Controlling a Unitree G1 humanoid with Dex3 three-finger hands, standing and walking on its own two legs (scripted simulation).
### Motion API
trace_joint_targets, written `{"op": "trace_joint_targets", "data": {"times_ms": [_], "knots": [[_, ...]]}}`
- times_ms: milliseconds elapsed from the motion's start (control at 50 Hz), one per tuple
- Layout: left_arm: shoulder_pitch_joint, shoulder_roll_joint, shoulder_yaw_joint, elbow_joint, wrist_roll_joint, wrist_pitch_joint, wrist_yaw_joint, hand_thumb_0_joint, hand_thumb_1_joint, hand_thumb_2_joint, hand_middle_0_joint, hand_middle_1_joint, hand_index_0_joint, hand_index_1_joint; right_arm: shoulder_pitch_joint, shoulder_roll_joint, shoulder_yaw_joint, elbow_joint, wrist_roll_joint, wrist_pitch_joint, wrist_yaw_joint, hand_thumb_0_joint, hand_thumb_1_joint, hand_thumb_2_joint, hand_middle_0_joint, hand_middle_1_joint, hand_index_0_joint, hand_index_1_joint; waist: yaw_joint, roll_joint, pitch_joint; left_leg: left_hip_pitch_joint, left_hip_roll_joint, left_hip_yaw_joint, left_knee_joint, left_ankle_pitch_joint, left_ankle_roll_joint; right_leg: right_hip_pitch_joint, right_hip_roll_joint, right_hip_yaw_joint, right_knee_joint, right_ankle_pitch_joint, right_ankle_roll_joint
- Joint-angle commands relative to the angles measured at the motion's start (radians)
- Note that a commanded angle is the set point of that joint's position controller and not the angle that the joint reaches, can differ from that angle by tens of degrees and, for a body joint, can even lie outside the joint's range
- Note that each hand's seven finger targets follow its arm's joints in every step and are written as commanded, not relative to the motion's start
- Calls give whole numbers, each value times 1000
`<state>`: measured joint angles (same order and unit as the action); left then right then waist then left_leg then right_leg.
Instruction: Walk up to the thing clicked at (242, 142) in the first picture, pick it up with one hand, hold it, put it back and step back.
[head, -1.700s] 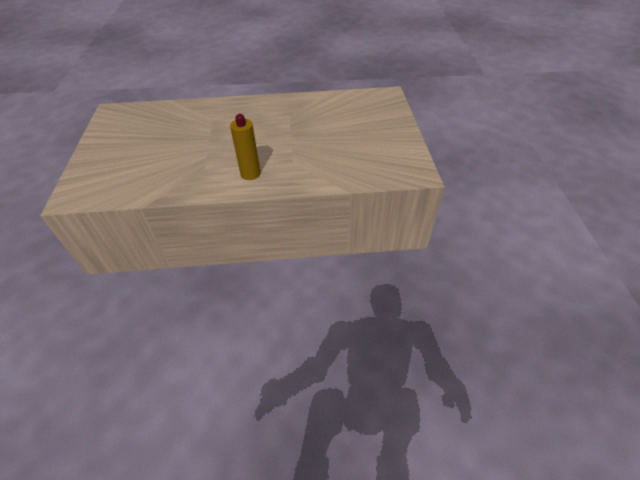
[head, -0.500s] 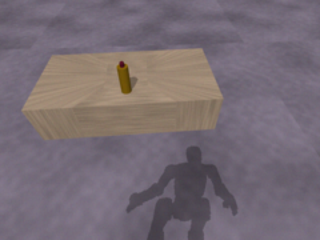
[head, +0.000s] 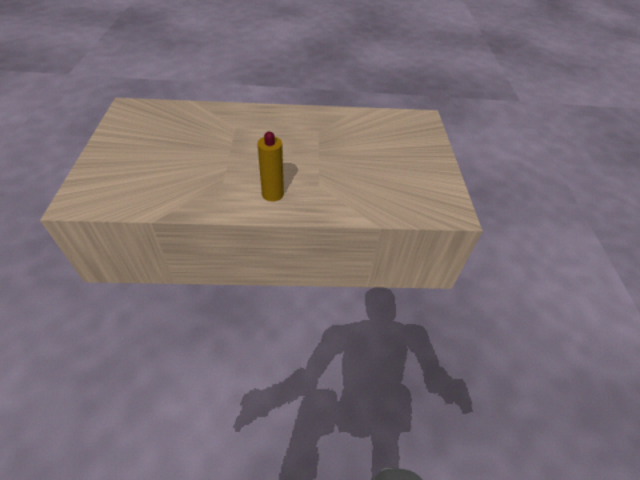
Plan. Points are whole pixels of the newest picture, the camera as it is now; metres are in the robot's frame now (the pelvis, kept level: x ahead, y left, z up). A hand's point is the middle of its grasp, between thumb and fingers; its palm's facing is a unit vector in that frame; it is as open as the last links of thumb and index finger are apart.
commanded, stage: walk up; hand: left
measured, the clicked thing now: (271, 165) +1.06 +0.16 -0.32
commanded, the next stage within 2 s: none
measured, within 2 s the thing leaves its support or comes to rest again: neither
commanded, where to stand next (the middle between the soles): +0.61 -0.06 m, yaw +2 degrees
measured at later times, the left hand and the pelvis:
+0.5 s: hand (194, 382) +0.29 +0.20 -0.12, palm faces -0.02 -0.93 -0.36, open 7.4 cm; pelvis +0.21 -0.06 +0.00, yaw +1 degrees
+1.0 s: hand (216, 289) +0.47 +0.20 -0.14, palm faces -0.06 -0.93 -0.36, open 7.4 cm; pelvis +0.40 -0.07 -0.01, yaw +0 degrees
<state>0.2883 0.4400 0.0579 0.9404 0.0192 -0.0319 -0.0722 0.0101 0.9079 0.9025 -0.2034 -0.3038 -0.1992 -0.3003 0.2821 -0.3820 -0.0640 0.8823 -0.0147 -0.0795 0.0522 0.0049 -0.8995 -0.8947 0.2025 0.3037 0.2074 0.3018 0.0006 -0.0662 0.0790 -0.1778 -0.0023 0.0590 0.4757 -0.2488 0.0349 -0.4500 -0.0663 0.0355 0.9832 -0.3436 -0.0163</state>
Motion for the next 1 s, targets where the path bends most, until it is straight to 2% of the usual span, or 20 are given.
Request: {"op": "trace_joint_targets", "data": {"times_ms": [0,80,140,200,220,240,260,280,360,460,540,600,620,640,660,720,760,860,920,980], "knots": [[-42,173,55,-102,7,-17,-11,0,900,900,-200,-300,-200,-300,30,-301,-85,-84,2,-35,-19,0,-900,-900,200,300,200,300,-31,206,43,-27,249,-209,-299,-96,187,-75,-61,-20,-168,99,27],[-126,154,61,-138,7,-24,-24,0,900,900,-200,-300,-200,-300,40,-307,-84,-98,8,-34,-18,0,-900,-900,200,300,200,300,-37,197,36,-23,236,-170,-265,-79,157,-8,-45,-52,-327,211,0],[-123,147,69,-136,5,-34,-23,0,900,900,-200,-300,-200,-300,36,-304,-84,-114,6,-28,-23,0,-900,-900,200,300,200,300,-17,180,-6,-34,245,-146,-163,110,142,127,-7,-93,-370,189,-18],[73,194,101,-96,8,-51,-1,0,900,900,-200,-300,-200,-300,69,-236,-54,-125,6,-22,-30,0,-900,-900,200,300,200,300,92,1,-131,-105,135,-38,279,313,74,460,36,-90,-491,98,-59],[174,278,126,-95,17,-60,14,0,900,900,-200,-300,-200,-300,110,-164,-28,-149,14,-24,-32,0,-900,-900,200,300,200,300,122,-223,-209,-271,44,13,605,73,24,591,-200,241,-582,-30,-122],[154,334,126,-108,-3,-58,18,0,900,900,-200,-300,-200,-300,111,-205,-35,-142,20,-16,-40,0,-900,-900,200,300,200,300,110,-251,-163,-468,-47,-24,710,-262,7,600,-361,597,-746,-125,-227],[98,309,115,-128,-18,-53,21,0,900,900,-200,-300,-200,-300,74,-261,-48,-114,10,-9,-48,0,-900,-900,200,300,200,300,94,-97,-88,-437,22,-130,784,-253,8,451,-365,560,-733,-118,-263],[43,276,106,-137,-26,-50,25,0,900,900,-200,-300,-200,-300,87,-259,-49,-94,19,-5,-43,0,-900,-900,200,300,200,300,65,-52,-40,-413,50,-157,768,-188,13,371,-313,415,-727,-82,-250],[-43,210,78,-182,-13,-58,26,0,900,900,-200,-300,-200,-300,149,-238,-53,-50,4,7,-15,0,-900,-900,200,300,200,300,1,-100,4,-314,91,-78,582,-63,-11,189,-168,133,-751,-21,-200],[23,225,87,-205,-2,-62,20,0,900,900,-200,-300,-200,-300,23,-205,-47,-99,-12,0,1,0,-900,-900,200,300,200,300,50,-74,-10,-348,110,-38,279,-35,-42,262,-192,102,-740,16,-229],[33,224,76,-216,-3,-55,15,0,900,900,-200,-300,-200,-300,-12,-188,-48,-113,-9,-20,-1,0,-900,-900,200,300,200,300,50,-48,-48,-217,69,12,137,53,-28,263,-176,50,-650,170,-199],[24,198,56,-223,-6,-43,19,0,900,900,-200,-300,-200,-300,107,-213,-64,-79,-9,-34,-15,0,-900,-900,200,300,200,300,-35,50,-100,63,19,43,31,86,2,154,-116,-24,-425,269,-145],[50,148,37,-230,-9,-44,22,0,900,900,-200,-300,-200,-300,195,-274,-85,-58,-15,-39,-26,0,-900,-900,200,300,200,300,-78,198,-159,221,98,-88,-35,-38,52,50,-47,-82,-188,261,-107],[77,90,27,-243,-22,-41,23,0,900,900,-200,-300,-200,-300,251,-381,-114,-81,-29,-43,-36,0,-900,-900,200,300,200,300,-97,378,-188,366,385,-582,-149,-216,165,-225,98,-120,80,-63,-36],[78,197,55,-214,-17,-30,40,0,900,900,-200,-300,-200,-300,224,-397,-119,-103,4,-39,-36,0,-900,-900,200,300,200,300,-95,247,-180,312,477,-730,-204,-257,264,-243,68,0,182,-231,-41],[64,197,53,-175,-18,-28,42,0,900,900,-200,-300,-200,-300,124,-310,-81,-125,13,-33,-44,0,-900,-900,200,300,200,300,-36,150,-45,121,369,-418,-173,16,215,-212,-9,82,177,-96,-32],[120,185,51,-142,-16,-25,26,0,900,900,-200,-300,-200,-300,74,-288,-66,-129,15,-35,-41,0,-900,-900,200,300,200,300,-4,205,-38,13,296,-234,-170,91,177,-113,-28,23,67,-36,-16],[32,150,57,-164,-3,-23,-3,0,900,900,-200,-300,-200,-300,72,-324,-76,-151,2,-35,-30,0,-900,-900,200,300,200,300,-26,260,-15,-58,287,-169,-193,-36,203,-27,-44,-46,-184,42,7],[56,163,68,-142,-4,-29,-8,0,900,900,-200,-300,-200,-300,-6,-333,-77,-170,4,-26,-22,0,-900,-900,200,300,200,300,14,266,-3,-201,264,-144,-182,-249,170,120,-25,-82,-275,126,-5],[193,197,93,-86,2,-45,6,0,900,900,-200,-300,-200,-300,-23,-271,-56,-180,0,-5,-17,0,-900,-900,200,300,200,300,88,79,-62,-314,183,-76,78,-317,114,386,42,-118,-375,94,-5]]}}
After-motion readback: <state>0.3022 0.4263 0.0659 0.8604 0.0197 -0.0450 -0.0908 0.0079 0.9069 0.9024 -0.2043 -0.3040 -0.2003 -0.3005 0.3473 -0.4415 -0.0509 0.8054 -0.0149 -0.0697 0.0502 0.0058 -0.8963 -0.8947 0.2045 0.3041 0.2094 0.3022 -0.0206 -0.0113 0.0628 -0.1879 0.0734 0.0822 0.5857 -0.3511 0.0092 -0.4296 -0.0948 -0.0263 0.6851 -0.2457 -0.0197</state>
